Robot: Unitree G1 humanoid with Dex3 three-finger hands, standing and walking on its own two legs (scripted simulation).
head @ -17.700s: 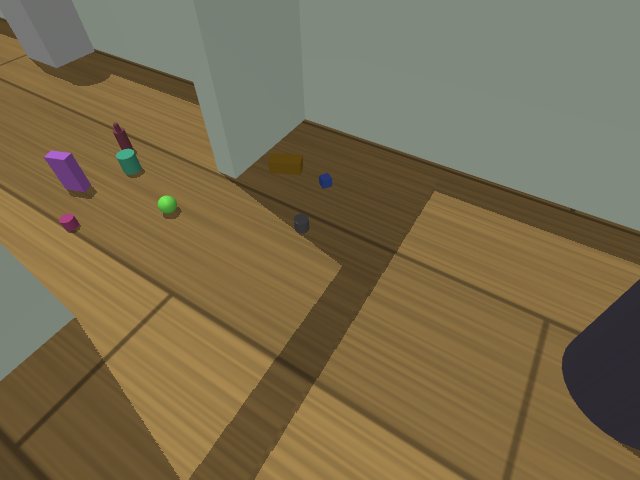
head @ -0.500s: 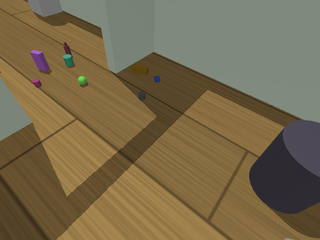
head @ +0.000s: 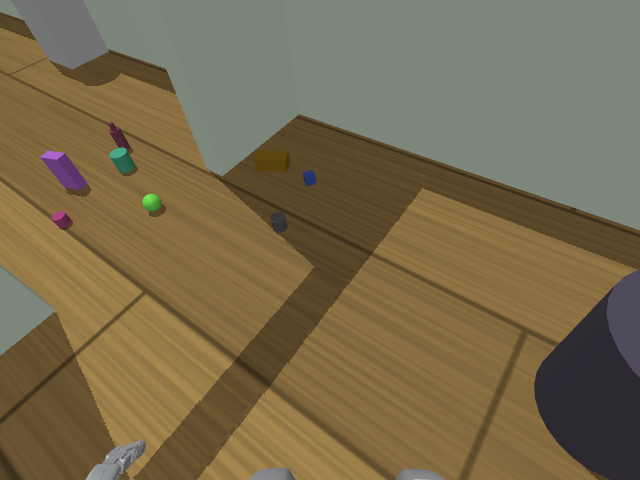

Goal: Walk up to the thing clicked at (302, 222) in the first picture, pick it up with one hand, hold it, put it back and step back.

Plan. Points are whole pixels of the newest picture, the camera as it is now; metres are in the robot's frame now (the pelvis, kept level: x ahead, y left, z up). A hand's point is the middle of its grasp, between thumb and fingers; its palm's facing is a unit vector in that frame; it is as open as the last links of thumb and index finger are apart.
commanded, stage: walk up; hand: left
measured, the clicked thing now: (278, 222) +1.18 +0.26 -0.73
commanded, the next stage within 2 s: none
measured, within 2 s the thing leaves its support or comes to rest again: neither
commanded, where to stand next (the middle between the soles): +0.77 +0.00 m, yaw +0 degrees
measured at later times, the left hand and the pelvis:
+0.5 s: hand (162, 393) +0.27 +0.30 -0.15, palm faces -0.04 -0.94 -0.33, open 7.4 cm; pelvis +0.24 +0.02 +0.00, yaw +0 degrees
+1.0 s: hand (204, 283) +0.46 +0.26 -0.11, palm faces +0.00 -0.91 -0.42, open 7.4 cm; pelvis +0.43 -0.03 +0.01, yaw +1 degrees
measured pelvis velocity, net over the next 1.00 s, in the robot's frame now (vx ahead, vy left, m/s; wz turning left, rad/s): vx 0.43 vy -0.03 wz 0.02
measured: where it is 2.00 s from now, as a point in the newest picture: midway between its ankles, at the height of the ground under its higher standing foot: (343, 313)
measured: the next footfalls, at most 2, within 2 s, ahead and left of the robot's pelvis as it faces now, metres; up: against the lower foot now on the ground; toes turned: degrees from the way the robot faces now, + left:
left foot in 0.30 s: +0.32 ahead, +0.15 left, +0.00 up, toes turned +7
right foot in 0.72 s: +0.47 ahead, -0.14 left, +0.00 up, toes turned -6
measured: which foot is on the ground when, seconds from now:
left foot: up 0.00-0.28, down 0.30-0.72, up 0.74-1.00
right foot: down 0.00-0.34, up 0.36-0.70, down 0.72-1.00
